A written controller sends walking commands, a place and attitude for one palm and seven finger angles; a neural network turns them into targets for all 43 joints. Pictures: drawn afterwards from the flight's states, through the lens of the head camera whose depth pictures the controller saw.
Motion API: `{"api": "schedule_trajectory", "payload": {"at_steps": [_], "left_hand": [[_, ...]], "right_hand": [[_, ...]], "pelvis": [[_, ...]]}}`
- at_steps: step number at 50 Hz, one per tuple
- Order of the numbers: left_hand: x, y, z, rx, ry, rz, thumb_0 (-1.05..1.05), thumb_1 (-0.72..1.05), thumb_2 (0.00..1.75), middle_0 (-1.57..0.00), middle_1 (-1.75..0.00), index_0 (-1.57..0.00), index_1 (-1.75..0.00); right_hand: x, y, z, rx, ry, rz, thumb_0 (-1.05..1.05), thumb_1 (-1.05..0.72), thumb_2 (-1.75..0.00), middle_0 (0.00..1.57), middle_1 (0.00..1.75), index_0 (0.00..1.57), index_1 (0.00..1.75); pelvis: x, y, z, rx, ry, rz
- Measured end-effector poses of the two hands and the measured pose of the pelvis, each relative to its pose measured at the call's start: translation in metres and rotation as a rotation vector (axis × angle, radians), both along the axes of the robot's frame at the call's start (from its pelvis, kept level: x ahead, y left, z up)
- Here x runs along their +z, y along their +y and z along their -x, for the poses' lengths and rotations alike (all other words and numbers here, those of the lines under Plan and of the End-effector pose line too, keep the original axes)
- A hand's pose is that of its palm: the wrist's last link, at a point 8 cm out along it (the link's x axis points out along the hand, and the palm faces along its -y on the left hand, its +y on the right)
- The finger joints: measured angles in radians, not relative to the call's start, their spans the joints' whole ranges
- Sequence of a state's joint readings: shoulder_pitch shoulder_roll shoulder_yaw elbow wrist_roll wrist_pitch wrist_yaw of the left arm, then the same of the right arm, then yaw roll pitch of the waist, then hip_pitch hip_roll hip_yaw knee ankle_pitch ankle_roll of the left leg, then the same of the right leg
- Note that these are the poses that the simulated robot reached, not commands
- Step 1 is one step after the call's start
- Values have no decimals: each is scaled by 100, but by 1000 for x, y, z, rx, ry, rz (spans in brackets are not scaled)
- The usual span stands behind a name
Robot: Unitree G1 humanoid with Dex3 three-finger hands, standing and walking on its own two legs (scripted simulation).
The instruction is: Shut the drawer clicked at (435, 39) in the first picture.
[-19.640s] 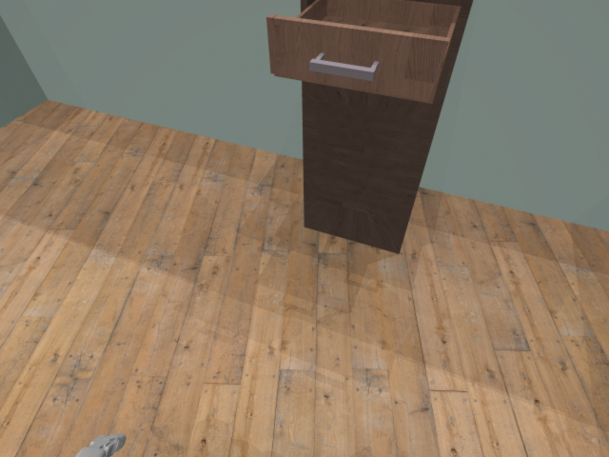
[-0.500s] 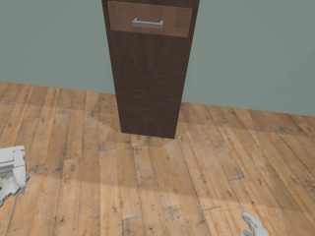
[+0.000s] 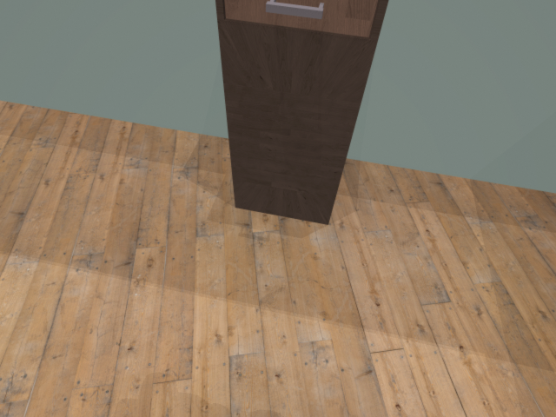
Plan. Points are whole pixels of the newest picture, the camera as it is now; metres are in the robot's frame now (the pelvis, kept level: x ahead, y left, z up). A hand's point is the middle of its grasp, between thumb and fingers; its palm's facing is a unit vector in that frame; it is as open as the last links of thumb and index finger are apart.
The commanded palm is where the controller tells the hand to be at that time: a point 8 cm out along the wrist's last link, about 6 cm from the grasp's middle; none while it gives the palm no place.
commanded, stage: let the arm hang, fingers relaxed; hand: left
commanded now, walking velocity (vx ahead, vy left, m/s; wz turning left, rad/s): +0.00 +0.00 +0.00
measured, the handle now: (295, 6) +0.98 +0.02 +0.14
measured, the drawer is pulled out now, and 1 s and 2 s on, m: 0.00 0.00 0.00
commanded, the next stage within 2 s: look to check the result in 0.66 s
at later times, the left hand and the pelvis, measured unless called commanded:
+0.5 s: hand out of the picture +0.01 +0.17 -0.16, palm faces +0.00 -0.98 -0.20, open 7.3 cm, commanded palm none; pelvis +0.00 +0.00 +0.02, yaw -2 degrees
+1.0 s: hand out of the picture +0.01 +0.14 -0.16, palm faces -0.01 -0.98 -0.20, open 7.4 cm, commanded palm none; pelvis +0.01 -0.02 +0.02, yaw -2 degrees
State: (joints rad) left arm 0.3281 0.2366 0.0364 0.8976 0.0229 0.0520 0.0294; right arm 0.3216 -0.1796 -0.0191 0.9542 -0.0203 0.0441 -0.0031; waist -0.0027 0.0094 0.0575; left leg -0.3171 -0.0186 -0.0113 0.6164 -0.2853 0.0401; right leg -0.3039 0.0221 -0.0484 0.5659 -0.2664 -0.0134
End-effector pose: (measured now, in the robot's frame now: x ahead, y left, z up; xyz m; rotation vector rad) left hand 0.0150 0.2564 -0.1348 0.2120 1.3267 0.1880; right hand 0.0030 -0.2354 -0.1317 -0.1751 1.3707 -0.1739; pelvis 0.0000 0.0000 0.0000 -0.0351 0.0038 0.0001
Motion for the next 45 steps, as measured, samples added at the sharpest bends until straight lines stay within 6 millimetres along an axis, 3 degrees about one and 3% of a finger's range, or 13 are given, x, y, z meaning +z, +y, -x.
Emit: {"api": "schedule_trajectory", "payload": {"at_steps": [3,7,17,45], "left_hand": [[2,2,19,22,75,8,2,91,89,-72,-91,-72,-88],[6,-4,30,29,120,29,1,91,89,-56,-72,-56,-71],[7,-29,14,7,76,67,1,91,89,-27,-38,-27,-38],[8,-63,10,1,101,71,1,91,89,-20,-30,-20,-30]], "right_hand": [[4,11,21,-8,69,-3,1,-91,-90,20,30,20,30],[5,23,32,-25,93,-23,1,-90,-90,20,30,20,30],[-3,35,19,-45,29,-68,1,-92,-90,20,30,20,30],[-4,7,37,-93,94,-71,0,-91,-90,20,30,20,30]], "pelvis": [[6,4,-1,-12,-5,-14],[12,8,-1,-18,-13,-26],[15,8,0,-26,-31,-36],[17,-20,-8,-41,-35,-38]]}}
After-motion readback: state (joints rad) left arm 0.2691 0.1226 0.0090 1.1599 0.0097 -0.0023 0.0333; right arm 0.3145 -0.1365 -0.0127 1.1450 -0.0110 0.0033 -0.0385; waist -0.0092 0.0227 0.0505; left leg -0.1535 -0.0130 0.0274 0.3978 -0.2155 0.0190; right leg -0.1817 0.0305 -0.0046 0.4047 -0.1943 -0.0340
